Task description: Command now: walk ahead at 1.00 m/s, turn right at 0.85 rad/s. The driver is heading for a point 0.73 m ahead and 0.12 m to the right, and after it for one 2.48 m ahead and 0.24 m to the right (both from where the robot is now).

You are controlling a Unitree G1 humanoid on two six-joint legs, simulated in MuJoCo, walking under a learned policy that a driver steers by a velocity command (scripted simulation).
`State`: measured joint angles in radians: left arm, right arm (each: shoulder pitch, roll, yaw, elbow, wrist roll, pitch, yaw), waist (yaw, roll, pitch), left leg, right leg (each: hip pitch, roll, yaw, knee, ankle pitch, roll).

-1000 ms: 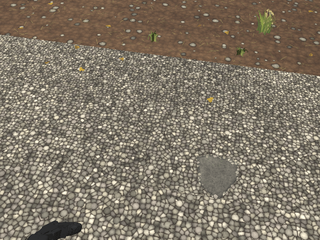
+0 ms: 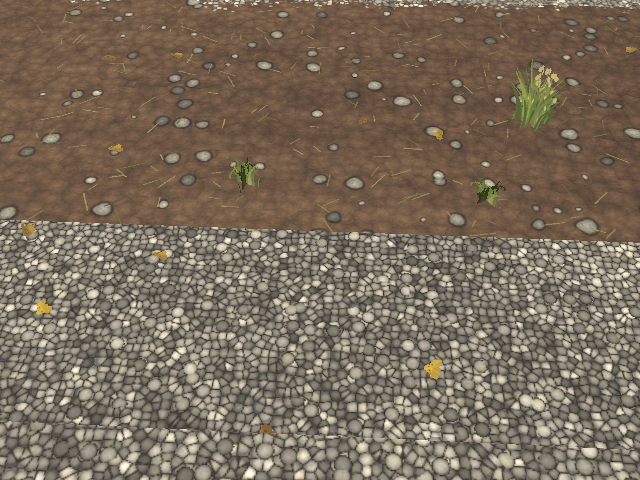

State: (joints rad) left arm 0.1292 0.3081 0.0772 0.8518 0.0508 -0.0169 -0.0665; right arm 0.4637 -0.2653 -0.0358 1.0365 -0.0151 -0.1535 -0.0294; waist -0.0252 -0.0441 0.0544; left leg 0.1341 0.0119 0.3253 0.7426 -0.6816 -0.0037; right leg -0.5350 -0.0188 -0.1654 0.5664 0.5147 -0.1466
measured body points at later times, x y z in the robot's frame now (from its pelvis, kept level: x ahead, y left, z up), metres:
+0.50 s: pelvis +0.49 +0.00 -0.10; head +0.49 +0.00 +0.35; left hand +0.72 +0.22 -0.20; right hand +0.41 -0.27 -0.23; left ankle +0.54 +0.13 -0.81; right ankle +0.38 -0.08 -0.71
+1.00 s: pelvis +0.85 -0.17 -0.24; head +0.91 -0.19 +0.20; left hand +1.02 +0.04 -0.37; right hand +0.89 -0.46 -0.36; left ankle +0.90 -0.03 -0.87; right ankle +0.84 -0.26 -0.97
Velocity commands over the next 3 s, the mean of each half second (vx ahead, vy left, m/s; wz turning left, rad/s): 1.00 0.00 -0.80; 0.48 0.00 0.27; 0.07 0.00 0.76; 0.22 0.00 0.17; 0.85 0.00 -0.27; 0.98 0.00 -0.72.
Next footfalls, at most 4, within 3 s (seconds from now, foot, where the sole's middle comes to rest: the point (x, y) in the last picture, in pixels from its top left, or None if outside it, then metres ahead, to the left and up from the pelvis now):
0.06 right None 0.18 -0.01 -0.85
0.36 left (275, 455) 0.58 0.11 -0.85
0.80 right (423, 365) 0.88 -0.28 -1.01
1.18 left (348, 296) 1.11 -0.08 -1.01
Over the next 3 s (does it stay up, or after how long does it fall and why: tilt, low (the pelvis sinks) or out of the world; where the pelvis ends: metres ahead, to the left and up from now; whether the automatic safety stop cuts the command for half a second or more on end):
stays up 1.90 -0.18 -0.24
